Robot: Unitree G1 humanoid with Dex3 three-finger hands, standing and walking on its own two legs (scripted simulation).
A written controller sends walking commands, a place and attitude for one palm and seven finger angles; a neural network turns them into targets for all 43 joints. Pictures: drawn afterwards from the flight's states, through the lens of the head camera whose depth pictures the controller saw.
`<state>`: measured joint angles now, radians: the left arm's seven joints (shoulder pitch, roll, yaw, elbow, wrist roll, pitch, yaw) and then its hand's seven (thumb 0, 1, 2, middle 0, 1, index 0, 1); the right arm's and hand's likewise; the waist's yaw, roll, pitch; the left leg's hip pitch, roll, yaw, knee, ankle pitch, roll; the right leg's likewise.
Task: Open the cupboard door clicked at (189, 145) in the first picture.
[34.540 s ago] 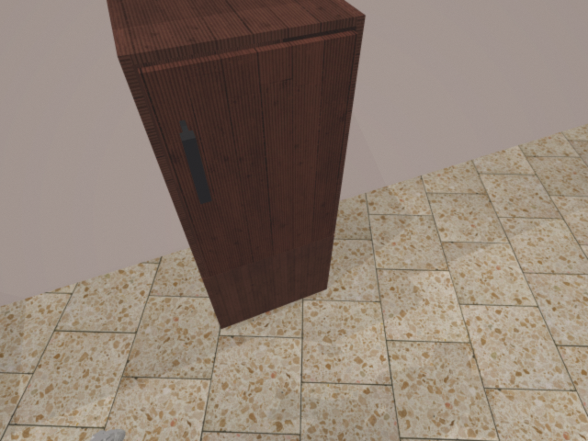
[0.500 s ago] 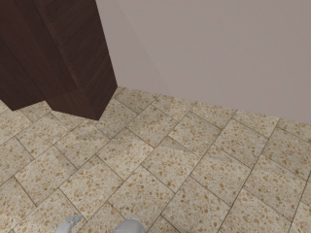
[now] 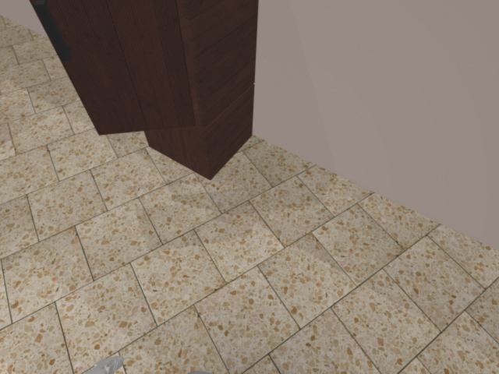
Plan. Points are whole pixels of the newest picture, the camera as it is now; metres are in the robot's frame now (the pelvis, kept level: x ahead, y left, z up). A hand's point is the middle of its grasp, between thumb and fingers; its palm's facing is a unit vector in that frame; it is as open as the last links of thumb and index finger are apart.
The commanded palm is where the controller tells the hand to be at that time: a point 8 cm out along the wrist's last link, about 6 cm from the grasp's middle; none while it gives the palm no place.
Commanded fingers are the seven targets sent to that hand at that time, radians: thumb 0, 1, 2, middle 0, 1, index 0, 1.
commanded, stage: turn to face it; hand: left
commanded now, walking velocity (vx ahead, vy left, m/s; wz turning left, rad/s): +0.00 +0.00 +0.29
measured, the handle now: (55, 29) +0.92 +0.59 +0.04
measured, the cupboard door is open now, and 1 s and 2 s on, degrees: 43 43 43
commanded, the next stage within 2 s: take the last steps up to it in 0.16 s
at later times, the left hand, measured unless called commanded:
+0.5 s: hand out of the picture +0.04 +0.22 -0.17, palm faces +0.19 -0.97 -0.18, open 7.4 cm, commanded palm none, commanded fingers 0.00 0.90 0.90 -0.20 -0.30 -0.20 -0.30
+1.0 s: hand out of the picture +0.05 +0.30 -0.19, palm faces +0.29 -0.94 -0.17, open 7.4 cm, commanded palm none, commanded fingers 0.00 0.90 0.90 -0.20 -0.30 -0.20 -0.30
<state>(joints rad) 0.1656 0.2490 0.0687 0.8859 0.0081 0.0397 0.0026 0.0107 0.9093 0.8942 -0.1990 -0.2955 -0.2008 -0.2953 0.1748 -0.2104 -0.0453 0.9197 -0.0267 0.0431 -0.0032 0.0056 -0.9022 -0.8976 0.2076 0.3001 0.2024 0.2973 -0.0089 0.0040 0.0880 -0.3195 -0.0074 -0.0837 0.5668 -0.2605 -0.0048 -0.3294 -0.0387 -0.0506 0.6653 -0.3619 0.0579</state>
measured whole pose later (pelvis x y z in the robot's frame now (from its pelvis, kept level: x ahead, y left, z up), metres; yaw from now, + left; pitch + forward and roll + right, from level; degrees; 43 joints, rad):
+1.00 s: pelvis +0.12 +0.12 -0.01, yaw +13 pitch +1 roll +0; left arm 0.32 0.21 0.07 1.08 0.03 0.02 -0.02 0.01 0.91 0.89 -0.20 -0.30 -0.20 -0.30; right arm 0.20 -0.18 -0.04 0.96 -0.04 -0.06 0.00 0.00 -0.91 -0.90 0.20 0.30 0.20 0.30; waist 0.02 -0.06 0.06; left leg -0.36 0.04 0.12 0.61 -0.26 0.03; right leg -0.38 -0.14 -0.05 1.08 -0.47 0.01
